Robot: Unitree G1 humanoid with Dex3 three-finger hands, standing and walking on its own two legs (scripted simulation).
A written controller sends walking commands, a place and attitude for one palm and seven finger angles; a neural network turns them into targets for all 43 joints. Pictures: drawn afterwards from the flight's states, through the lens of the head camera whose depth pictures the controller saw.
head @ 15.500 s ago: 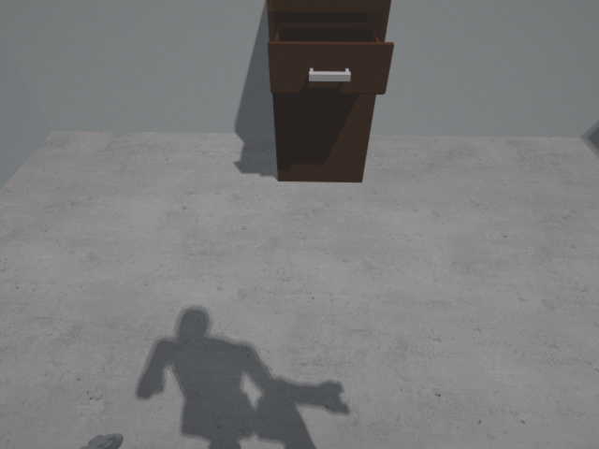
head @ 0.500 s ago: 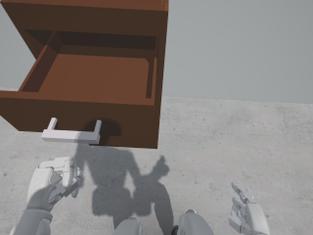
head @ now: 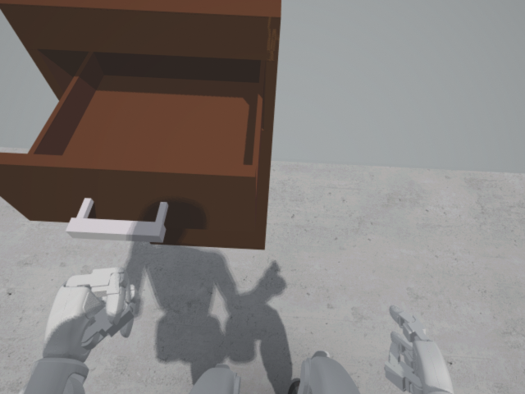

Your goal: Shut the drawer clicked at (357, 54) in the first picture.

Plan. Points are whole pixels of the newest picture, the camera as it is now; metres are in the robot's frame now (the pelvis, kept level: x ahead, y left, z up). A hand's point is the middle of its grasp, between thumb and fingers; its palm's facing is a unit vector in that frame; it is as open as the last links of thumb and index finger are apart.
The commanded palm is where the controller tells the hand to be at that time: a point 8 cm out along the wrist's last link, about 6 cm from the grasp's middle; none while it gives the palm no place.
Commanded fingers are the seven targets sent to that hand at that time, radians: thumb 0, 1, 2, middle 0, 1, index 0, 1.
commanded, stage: push the drawer shut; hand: left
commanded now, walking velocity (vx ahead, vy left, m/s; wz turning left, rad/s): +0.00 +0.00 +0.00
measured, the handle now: (121, 218) +0.35 +0.23 +0.05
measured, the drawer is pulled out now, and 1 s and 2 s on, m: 0.25 0.20 0.06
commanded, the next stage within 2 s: none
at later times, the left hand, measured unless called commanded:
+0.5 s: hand (138, 269) +0.28 +0.19 +0.04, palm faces +0.00 -1.00 -0.06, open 3.2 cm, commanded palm +0.26 +0.25 +0.05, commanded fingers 0.00 0.90 0.90 -1.40 -1.60 -1.40 -1.60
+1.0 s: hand (142, 232) +0.33 +0.20 +0.04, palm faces +0.00 -1.00 -0.05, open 3.1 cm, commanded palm +0.32 +0.25 +0.05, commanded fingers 0.00 0.90 0.90 -1.40 -1.60 -1.40 -1.60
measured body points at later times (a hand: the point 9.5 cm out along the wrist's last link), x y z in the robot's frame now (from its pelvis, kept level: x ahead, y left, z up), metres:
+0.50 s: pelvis +0.00 +0.00 +0.01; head +0.09 +0.00 +0.45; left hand +0.27 +0.24 +0.05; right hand +0.17 -0.25 -0.08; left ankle -0.02 +0.10 -0.65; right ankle +0.06 -0.10 -0.65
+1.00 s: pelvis -0.01 +0.00 +0.01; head +0.09 +0.01 +0.45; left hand +0.33 +0.25 +0.05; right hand +0.14 -0.25 -0.09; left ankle -0.02 +0.10 -0.65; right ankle +0.06 -0.10 -0.65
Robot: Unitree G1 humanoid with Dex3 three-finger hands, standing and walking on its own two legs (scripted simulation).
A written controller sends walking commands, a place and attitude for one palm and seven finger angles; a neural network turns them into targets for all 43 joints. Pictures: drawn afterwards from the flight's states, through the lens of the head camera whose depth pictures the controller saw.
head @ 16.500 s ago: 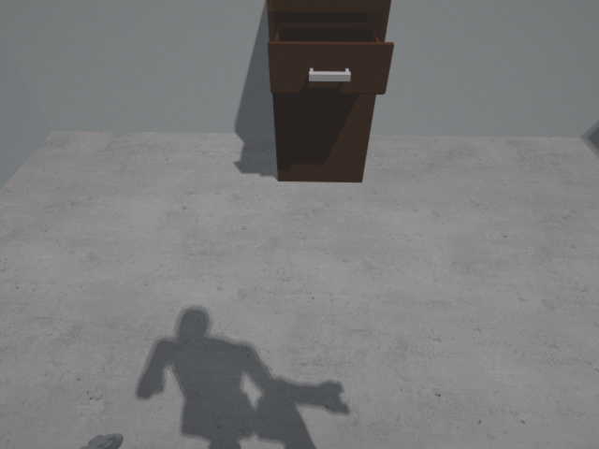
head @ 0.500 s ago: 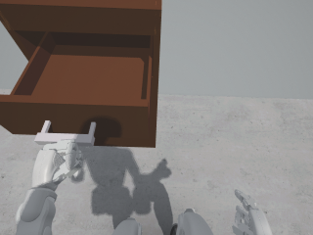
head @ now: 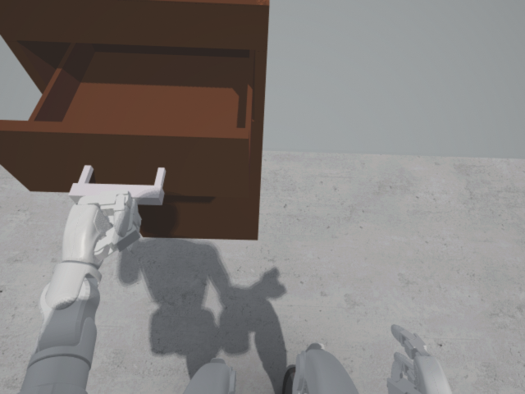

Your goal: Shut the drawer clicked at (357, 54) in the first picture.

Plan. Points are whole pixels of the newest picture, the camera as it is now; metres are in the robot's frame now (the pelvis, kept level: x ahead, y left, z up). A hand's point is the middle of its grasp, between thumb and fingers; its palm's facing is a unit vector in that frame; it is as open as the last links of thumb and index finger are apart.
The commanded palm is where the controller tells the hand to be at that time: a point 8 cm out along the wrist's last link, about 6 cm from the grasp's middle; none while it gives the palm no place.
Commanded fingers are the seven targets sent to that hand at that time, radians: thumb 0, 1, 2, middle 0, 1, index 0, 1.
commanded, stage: push the drawer shut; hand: left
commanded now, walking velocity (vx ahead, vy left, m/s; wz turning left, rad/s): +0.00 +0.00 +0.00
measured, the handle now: (121, 183) +0.42 +0.24 +0.04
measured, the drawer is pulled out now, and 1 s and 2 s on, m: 0.20 0.06 0.00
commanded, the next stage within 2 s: none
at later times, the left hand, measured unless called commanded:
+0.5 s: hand (145, 187) +0.41 +0.20 +0.04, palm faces +0.01 -1.00 -0.05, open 3.1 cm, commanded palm +0.39 +0.26 +0.04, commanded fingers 0.00 0.90 0.90 -1.40 -1.60 -1.40 -1.60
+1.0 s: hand (152, 155) +0.48 +0.20 +0.04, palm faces +0.01 -1.00 -0.04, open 3.0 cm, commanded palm +0.46 +0.25 +0.04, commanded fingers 0.00 0.90 0.90 -1.40 -1.60 -1.40 -1.60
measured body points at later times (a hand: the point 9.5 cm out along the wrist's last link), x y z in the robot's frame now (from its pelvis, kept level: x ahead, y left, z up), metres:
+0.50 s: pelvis +0.00 +0.00 +0.00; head +0.12 +0.01 +0.44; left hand +0.41 +0.25 +0.04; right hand +0.10 -0.26 -0.11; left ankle -0.02 +0.10 -0.65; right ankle +0.07 -0.10 -0.65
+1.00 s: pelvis +0.00 +0.00 +0.00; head +0.14 +0.02 +0.42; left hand +0.47 +0.25 +0.04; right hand +0.05 -0.26 -0.12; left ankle -0.02 +0.10 -0.65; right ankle +0.07 -0.10 -0.65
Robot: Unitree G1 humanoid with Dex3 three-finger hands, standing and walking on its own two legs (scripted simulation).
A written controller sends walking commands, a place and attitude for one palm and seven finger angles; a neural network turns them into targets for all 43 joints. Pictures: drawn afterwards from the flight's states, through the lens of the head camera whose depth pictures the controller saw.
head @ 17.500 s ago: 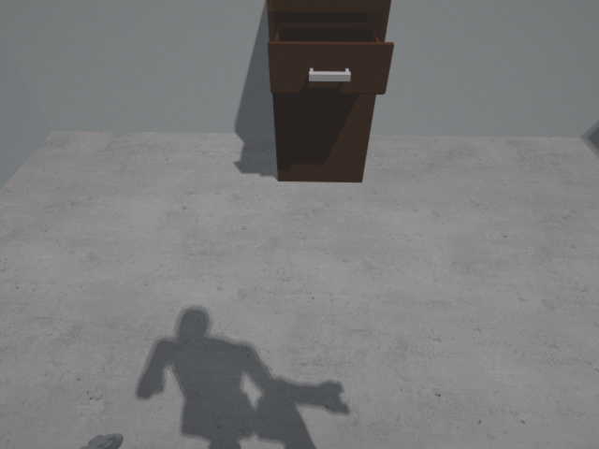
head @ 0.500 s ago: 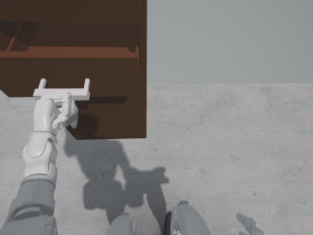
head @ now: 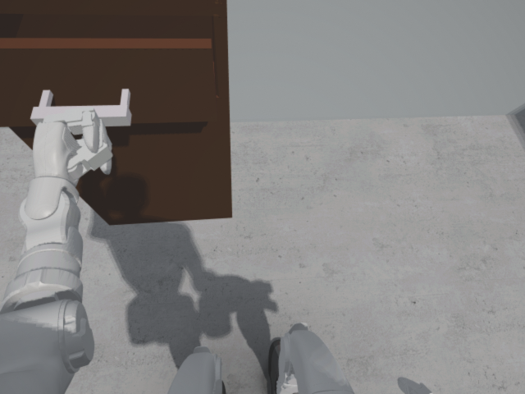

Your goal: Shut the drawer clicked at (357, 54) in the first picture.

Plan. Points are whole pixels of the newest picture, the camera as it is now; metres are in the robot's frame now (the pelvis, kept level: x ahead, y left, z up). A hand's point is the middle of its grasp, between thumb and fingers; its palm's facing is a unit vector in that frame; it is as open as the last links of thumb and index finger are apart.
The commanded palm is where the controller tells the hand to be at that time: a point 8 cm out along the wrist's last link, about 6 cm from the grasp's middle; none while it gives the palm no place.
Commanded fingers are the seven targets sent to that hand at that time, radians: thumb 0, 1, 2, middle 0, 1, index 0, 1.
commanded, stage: push the drawer shut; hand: left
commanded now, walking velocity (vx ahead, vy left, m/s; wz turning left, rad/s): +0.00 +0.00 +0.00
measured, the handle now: (85, 106) +0.54 +0.25 +0.04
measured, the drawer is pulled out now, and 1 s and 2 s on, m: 0.06 0.00 0.00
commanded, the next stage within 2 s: pull the fist back off the drawer in 1.04 s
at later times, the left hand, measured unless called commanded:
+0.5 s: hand (109, 116) +0.52 +0.21 +0.04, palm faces +0.05 -1.00 -0.04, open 3.2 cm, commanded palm +0.51 +0.25 +0.05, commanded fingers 0.00 0.90 0.90 -1.40 -1.60 -1.40 -1.60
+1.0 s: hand (98, 108) +0.54 +0.23 +0.04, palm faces +0.04 -1.00 -0.05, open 3.1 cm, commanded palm +0.57 +0.25 +0.05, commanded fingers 0.00 0.90 0.90 -1.40 -1.60 -1.40 -1.60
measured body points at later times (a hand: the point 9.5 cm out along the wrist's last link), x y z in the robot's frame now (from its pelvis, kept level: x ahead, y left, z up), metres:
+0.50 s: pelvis +0.00 +0.00 -0.01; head +0.17 +0.02 +0.41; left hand +0.51 +0.26 +0.05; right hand +0.01 -0.27 -0.11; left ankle -0.02 +0.10 -0.65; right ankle +0.07 -0.11 -0.65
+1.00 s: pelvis -0.02 +0.00 -0.02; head +0.16 +0.04 +0.39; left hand +0.53 +0.28 +0.05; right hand -0.02 -0.26 -0.12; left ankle -0.02 +0.10 -0.65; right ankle +0.07 -0.11 -0.65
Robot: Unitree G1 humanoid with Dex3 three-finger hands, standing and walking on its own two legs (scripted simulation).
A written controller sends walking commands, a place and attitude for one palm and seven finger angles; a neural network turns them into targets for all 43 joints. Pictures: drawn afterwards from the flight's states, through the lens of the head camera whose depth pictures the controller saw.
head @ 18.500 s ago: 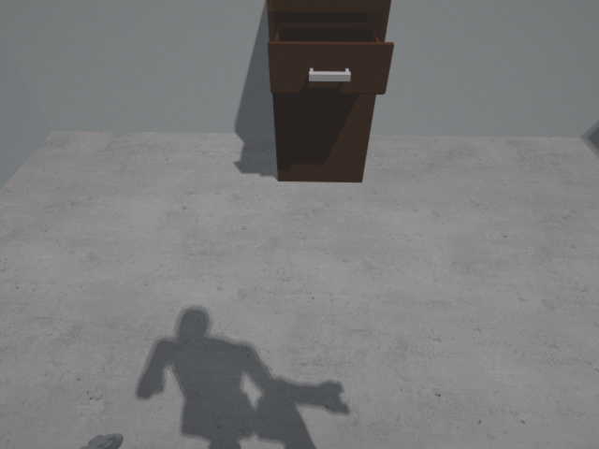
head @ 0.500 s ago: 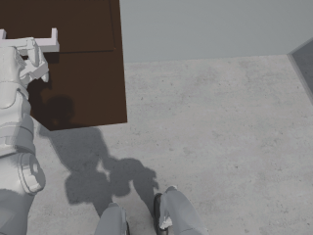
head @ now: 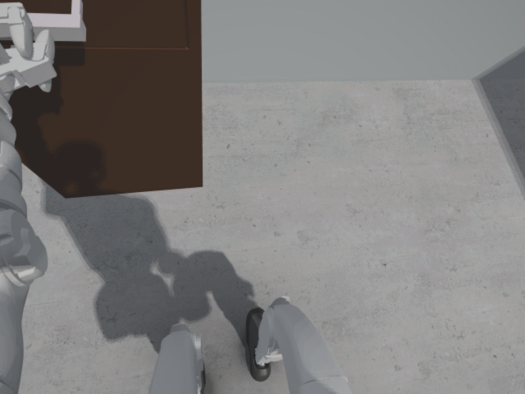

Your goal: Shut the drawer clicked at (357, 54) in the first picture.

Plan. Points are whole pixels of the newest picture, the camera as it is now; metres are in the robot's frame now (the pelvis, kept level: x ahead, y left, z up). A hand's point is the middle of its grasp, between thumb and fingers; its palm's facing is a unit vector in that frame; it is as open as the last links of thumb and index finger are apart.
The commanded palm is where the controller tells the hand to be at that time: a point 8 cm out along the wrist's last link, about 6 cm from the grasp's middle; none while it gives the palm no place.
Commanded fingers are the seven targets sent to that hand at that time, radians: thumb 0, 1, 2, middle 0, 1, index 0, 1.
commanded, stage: push the drawer shut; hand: left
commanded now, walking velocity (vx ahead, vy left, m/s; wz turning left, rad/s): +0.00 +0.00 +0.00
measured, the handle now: (27, 14) +0.63 +0.24 +0.06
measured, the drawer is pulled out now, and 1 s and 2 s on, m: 0.00 0.00 0.00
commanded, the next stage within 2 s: pull the fist back off the drawer in 0.04 s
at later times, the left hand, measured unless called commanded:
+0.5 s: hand (38, 55) +0.56 +0.23 +0.07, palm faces +0.05 -1.00 -0.05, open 3.2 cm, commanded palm +0.56 +0.23 +0.07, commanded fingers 0.00 0.90 0.90 -1.40 -1.60 -1.40 -1.60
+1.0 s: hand (51, 62) +0.55 +0.21 +0.06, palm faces +0.06 -1.00 -0.04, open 3.0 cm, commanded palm +0.50 +0.25 +0.08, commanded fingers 0.00 0.90 0.90 -1.40 -1.60 -1.40 -1.60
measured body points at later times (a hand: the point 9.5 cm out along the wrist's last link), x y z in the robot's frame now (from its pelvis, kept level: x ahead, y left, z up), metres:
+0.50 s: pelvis -0.02 +0.01 -0.01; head +0.17 +0.05 +0.39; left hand +0.55 +0.28 +0.07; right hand -0.05 -0.25 -0.10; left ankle +0.00 +0.09 -0.63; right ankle +0.09 -0.11 -0.63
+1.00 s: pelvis +0.02 +0.01 +0.02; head +0.19 +0.03 +0.43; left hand +0.54 +0.26 +0.07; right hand +0.02 -0.25 -0.09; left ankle +0.00 +0.09 -0.63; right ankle +0.09 -0.11 -0.63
